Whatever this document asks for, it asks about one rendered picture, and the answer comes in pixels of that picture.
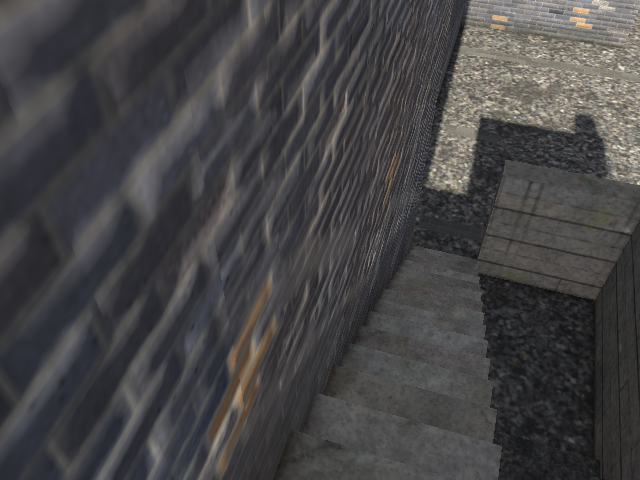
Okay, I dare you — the stairs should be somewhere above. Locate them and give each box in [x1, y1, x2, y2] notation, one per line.
[273, 245, 502, 480]

